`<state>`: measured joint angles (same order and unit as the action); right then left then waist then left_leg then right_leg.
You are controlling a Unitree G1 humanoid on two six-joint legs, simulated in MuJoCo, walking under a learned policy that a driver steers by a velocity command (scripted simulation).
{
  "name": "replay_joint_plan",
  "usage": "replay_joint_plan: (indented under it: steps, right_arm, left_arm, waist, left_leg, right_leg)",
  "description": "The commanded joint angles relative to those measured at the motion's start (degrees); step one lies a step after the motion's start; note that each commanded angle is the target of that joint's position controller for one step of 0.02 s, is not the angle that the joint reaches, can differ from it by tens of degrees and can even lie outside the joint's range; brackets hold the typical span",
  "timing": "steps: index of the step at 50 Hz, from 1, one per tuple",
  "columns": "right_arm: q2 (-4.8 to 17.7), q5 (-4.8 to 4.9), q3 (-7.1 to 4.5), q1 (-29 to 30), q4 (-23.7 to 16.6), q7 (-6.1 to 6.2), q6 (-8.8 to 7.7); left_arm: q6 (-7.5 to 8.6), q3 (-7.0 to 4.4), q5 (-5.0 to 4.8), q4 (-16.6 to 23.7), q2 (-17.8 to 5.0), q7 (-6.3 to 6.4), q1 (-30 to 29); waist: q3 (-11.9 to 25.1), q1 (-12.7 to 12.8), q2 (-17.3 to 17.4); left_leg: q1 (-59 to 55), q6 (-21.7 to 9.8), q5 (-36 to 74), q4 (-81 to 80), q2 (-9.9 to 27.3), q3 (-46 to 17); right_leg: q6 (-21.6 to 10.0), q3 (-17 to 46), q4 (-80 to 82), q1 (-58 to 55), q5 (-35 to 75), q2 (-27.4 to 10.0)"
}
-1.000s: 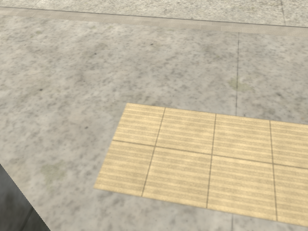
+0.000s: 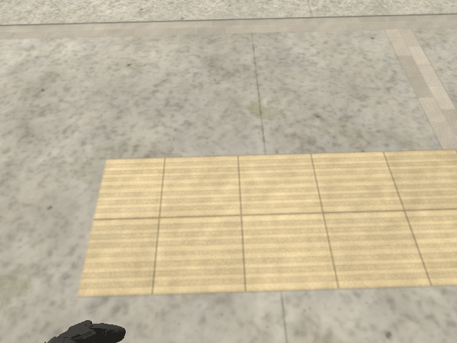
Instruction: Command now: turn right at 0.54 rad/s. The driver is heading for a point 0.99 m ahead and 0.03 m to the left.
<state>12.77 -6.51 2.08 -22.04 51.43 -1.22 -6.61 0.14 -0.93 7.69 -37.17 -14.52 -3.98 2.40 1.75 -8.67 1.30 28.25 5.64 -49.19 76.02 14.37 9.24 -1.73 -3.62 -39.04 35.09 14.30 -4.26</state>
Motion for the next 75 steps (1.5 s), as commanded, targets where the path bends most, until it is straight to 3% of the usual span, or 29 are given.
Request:
replay_joint_plan:
  steps: [1, 2, 4, 6, 8, 10, 11, 13, 16, 23, 27, 30, 34, 38, 40, 41, 42, 44, 47, 51, 54, 57, 60, 61, 64, 67, 69, 71, 75]
  right_arm:
    - [10.7, -3.9, -2.38, -1.6, 0.5, 0.33, -0.25]
    - [12.2, -0.43, -3.82, 3.0, 0.0, 0.78, 1.48]
    - [11.0, -2.88, -3.41, 0.5, 3.6, -2.36, 4.68]
    - [5.8, 1.46, -3.64, 0.7, -3.6, -4.94, 4.24]
    - [10.6, 4.01, -4.05, 15.4, -13.5, -1.77, 0.48]
    - [10.1, 6.27, -4.07, 5.1, -9.1, 1.33, -0.52]
    - [7.7, 4.96, -3.08, -3.9, -4.9, 0.98, 0.7]
    - [6.4, 3.92, -2.22, -6.6, -1.3, -2.18, 3.08]
    - [5.4, 2.27, -2.11, -5.0, -0.3, -5.86, 4.05]
    - [8.0, 3.91, -3.96, 5.2, -5.0, -2.98, 1.82]
    - [6.7, 4.36, -3.77, 21.9, -12.1, -0.15, 1.8]
    - [3.3, 2.14, -1.9, 12.7, -8.0, 1.74, 2.1]
    - [2.2, -0.21, -1.65, 7.7, -3.9, -1.22, 1.72]
    - [8.3, -0.52, -5.93, -7.3, 2.9, -4.41, 0.72]
    - [9.7, -0.61, -7.72, -28.2, 8.9, -2.61, -1.39]
    - [17.1, 0.3, -7.82, -22.8, 5.2, -1.45, -2.99]
    - [15.4, 1.12, -6.98, -20.3, 4.4, -3.03, -3.13]
    - [7.0, 1.39, -4.62, -3.4, -0.2, -4.42, -2.77]
    - [-1.5, 0.31, -1.12, 11.3, -2.0, -2.1, -0.17]
    - [7.4, 0.86, -1.53, 9.3, -2.2, 1.25, -3.03]
    - [10.8, 0.48, -1.72, 5.1, -3.3, -1.32, -2.63]
    - [10.5, 0.87, -2.08, 3.4, -4.2, -5.23, 0.46]
    - [0.3, 2.72, -0.85, -8.0, -6.7, -7.4, 1.62]
    - [2.5, 3.47, -1.21, -2.3, -8.9, -6.48, 2.61]
    - [-1.8, 1.53, 0.61, -1.1, -8.3, -5.52, 3.11]
    - [0.5, 0.9, 0.86, 13.7, -8.9, -8.26, 4.46]
    - [2.4, 0.74, 1.33, 13.4, -9.9, -8.53, 4.17]
    - [7.7, -1.31, 0.09, 24.3, -11.0, -5.96, 2.58]
    - [5.4, 0.28, 1.51, 27.2, -11.9, -5.02, 4.2]
  left_arm:
    - [-0.23, -1.84, 1.01, 1.9, -2.1, 0.98, -1.8]
    - [-0.39, -3.33, -0.23, -2.7, -5.6, 1.08, 6.4]
    - [1.21, -8.21, -0.65, -11.7, -13.0, 2.68, 26.2]
    - [2.74, -8.99, -2.25, -10.8, -21.2, 1.83, 34.1]
    - [4.44, -7.26, -3.58, -5.1, -18.6, 0.09, 24.7]
    - [5.26, -3.76, -2.99, -6.3, -12.9, -3.28, 19.2]
    - [5.42, -0.54, -4.09, -8.8, -4.3, -3.33, 16.6]
    - [6.38, 1.49, -7.09, -9.7, -1.5, -1.48, 12.4]
    - [6.68, 1.38, -3.93, -12.2, -9.5, 0.81, 15.6]
    - [7.05, 3.08, -4.78, -13.0, -8.2, -0.85, 10.9]
    - [5.86, -2.5, -9.91, -12.6, -14.1, 2.87, 21.4]
    - [4.53, -3.13, -3.13, -11.7, -9.9, 5.22, 29.5]
    - [4.29, -1.24, -2.15, -7.7, -3.6, 4.19, 15.2]
    - [5.2, -3.55, -2.91, -5.2, -12.2, 2.99, 2.0]
    - [6.19, -4.14, -2.62, -1.0, -13.8, 1.27, -12.1]
    - [6.24, -2.95, -1.72, 2.9, -5.8, -0.17, -9.0]
    - [5.99, -1.04, -3.26, 0.9, 0.2, 0.7, 0.5]
    - [5.45, -1.27, -5.26, 1.3, -4.6, 0.84, -0.6]
    - [2.98, 1.5, 1.69, -8.5, -2.8, 0.98, 16.7]
    - [4.21, 1.45, -2.69, -2.2, -3.4, 0.59, 9.4]
    - [4.44, 1.6, -0.42, -2.1, -3.2, 0.18, 15.5]
    - [4.72, -1.93, -1.8, -10.5, -10.7, -0.36, 29.1]
    - [4.58, -4.13, -0.38, -10.1, -13.3, -0.26, 36.0]
    - [3.74, -4.0, -0.06, -11.8, -11.4, 0.57, 34.8]
    - [5.77, 2.67, 0.0, -17.7, 8.1, 1.32, 27.6]
    - [9.32, 3.26, -2.85, -18.5, 2.6, 3.29, 23.9]
    - [9.96, 2.77, -1.35, -21.7, -3.3, 3.84, 26.1]
    - [11.41, 3.9, -2.47, -21.2, -0.9, 5.72, 30.6]
    - [8.15, 3.35, -1.82, -21.7, -5.8, 2.51, 31.5]
  waist:
    - [-4.8, 3.9, 11.1]
    - [-5.2, 5.5, 3.6]
    - [4.8, 13.2, -7.3]
    - [22.3, 12.0, -15.8]
    - [12.1, 14.2, -14.6]
    - [3.1, 5.5, -8.3]
    - [0.3, 0.8, -1.8]
    - [-4.6, -0.5, 1.5]
    - [-0.9, 0.9, -4.6]
    - [0.7, 4.3, -5.1]
    - [0.5, 16.6, -1.6]
    - [3.7, 17.8, -7.9]
    - [4.3, 9.9, -3.8]
    - [-1.8, 2.1, -1.6]
    - [-0.1, -11.2, 8.5]
    - [3.5, -4.1, 14.3]
    - [4.1, 3.0, -0.9]
    - [-5.4, 4.4, 1.6]
    - [-3.4, 12.1, -2.5]
    - [-2.2, 9.4, -1.1]
    - [-6.9, 10.4, 2.6]
    - [-2.2, 12.6, -2.1]
    - [7.8, 12.0, -10.4]
    - [0.2, 14.5, -5.1]
    - [-9.2, 5.9, 4.6]
    - [-6.7, 9.8, -5.0]
    - [-8.2, 8.6, -1.4]
    - [-5.4, 14.4, -0.9]
    - [-11.1, 14.7, -3.3]
  left_leg:
    - [5.0, -8.4, 19.4, -22.1, 14.1, -21.6]
    - [-10.0, -5.4, 10.9, -12.9, 10.0, -16.6]
    - [1.0, -1.9, 10.8, 16.2, 0.4, -4.5]
    - [34.0, -1.9, 4.2, 51.1, -10.8, -4.2]
    - [51.5, -0.7, 6.8, 56.4, -10.9, -8.4]
    - [41.1, -3.2, 23.4, 43.7, -6.5, -17.4]
    - [37.0, -3.2, 38.5, 26.8, -4.6, -20.2]
    - [31.8, -2.2, 51.6, 11.0, -5.5, -17.1]
    - [16.7, -1.4, 62.3, 11.7, -8.2, -13.3]
    - [19.3, 3.1, 36.7, 5.7, -8.6, -17.6]
    - [31.2, 3.6, 18.2, -19.5, -9.4, -13.8]
    - [40.3, 2.7, 25.1, -7.9, -9.2, -17.1]
    - [20.4, -0.2, 36.8, -7.0, -9.0, -11.1]
    - [-14.5, -6.0, 34.0, -4.8, -18.6, 0.5]
    - [-32.0, -10.1, 30.5, -26.5, -20.5, -3.3]
    - [-35.9, -21.1, 40.2, -41.9, -9.6, -37.5]
    - [-40.4, -26.6, 61.7, -39.9, -3.4, -42.2]
    - [-20.0, -31.2, 30.7, -42.8, 2.6, -60.1]
    - [12.7, -23.5, 19.7, -29.2, -9.9, -36.5]
    - [37.4, -17.5, 1.0, -23.5, -17.6, -19.9]
    - [27.9, -21.2, 3.1, -16.3, -15.8, -29.8]
    - [2.7, -20.7, 26.3, 10.7, -16.6, -36.9]
    - [54.9, -8.4, 9.3, 53.6, -25.4, -18.9]
    - [65.9, -5.9, 16.4, 54.9, -20.2, -22.9]
    - [59.1, -10.1, 46.3, 20.7, -8.0, -23.6]
    - [20.3, -8.9, 73.0, 3.6, -6.9, -10.1]
    - [30.1, -8.0, 74.4, 2.2, -6.9, -15.3]
    - [32.8, -7.7, 85.3, -26.8, -6.9, -13.6]
    - [8.4, -5.8, 77.1, -34.3, -9.8, -9.6]
  right_leg:
    - [-3.6, -0.6, -0.2, -15.0, 3.1, -1.0]
    - [-3.8, 3.3, 23.5, -7.2, 1.5, -3.5]
    - [-3.3, -4.0, 29.2, -45.1, 13.9, -0.1]
    - [-7.2, 12.3, 0.6, -74.1, 33.6, -4.8]
    - [-15.6, 25.2, 5.7, -56.4, 15.9, -15.5]
    - [-16.0, 32.2, 9.5, -28.1, 6.4, -19.5]
    - [-13.6, 25.8, 11.1, -18.8, 2.3, -17.0]
    - [-7.4, 18.6, 12.7, -5.4, -18.1, -8.6]
    - [-4.4, 17.4, 7.2, 3.1, -10.8, -4.1]
    - [-4.6, 20.7, 0.7, -19.2, 15.2, -9.8]
    - [-15.8, 25.2, 2.2, -41.2, 18.8, -14.0]
    - [-23.9, 35.3, 3.7, -49.6, 18.0, -20.3]
    - [-13.0, 14.4, 0.9, -26.7, 6.6, -12.7]
    - [-9.1, -2.0, -3.1, 5.9, -36.5, -5.4]
    - [-8.8, -4.7, -37.6, 16.2, -41.5, 2.6]
    - [-6.0, 3.4, -49.1, 24.2, -56.0, 10.4]
    - [-4.1, 12.9, -50.6, 26.9, -50.3, 10.0]
    - [0.9, 17.5, -46.4, 39.4, -47.0, 4.0]
    - [3.7, 14.9, -37.6, 14.1, -15.5, 1.3]
    - [6.3, 3.1, -16.0, -27.8, -2.9, 3.8]
    - [5.3, 0.9, -7.5, -32.3, -21.6, 8.8]
    - [-1.7, 3.7, 27.1, -36.9, -7.7, 0.8]
    - [-25.7, 32.8, 1.8, -69.7, 26.3, -16.9]
    - [-26.1, 42.8, 7.6, -63.5, 1.7, -22.9]
    - [-14.6, 22.2, 10.0, -33.1, -16.2, -10.5]
    - [-16.9, 13.2, 16.6, 9.1, -38.2, -1.0]
    - [-16.4, 19.2, 9.1, -1.0, -33.2, -3.6]
    - [-12.4, 15.8, 1.7, -19.6, -32.1, -1.7]
    - [-14.4, 19.6, 0.1, -9.1, -37.8, -1.7]
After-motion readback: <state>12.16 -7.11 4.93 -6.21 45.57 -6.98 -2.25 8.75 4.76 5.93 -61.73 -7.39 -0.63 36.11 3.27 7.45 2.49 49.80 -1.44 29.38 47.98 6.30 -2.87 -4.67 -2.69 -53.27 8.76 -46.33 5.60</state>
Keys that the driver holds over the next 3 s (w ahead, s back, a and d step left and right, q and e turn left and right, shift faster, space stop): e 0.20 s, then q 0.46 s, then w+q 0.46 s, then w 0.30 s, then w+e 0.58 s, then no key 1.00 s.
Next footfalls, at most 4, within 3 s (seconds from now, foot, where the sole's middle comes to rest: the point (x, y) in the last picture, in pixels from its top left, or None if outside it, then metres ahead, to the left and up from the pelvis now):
0.08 right None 0.12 -0.16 -0.86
0.78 left None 0.17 0.06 -0.86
1.16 right None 0.35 -0.11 -1.06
1.64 left None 0.67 0.22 -1.27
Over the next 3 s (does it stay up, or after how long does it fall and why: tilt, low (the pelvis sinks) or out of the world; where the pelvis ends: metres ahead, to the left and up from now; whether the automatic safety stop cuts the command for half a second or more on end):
stays up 1.02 0.11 -0.50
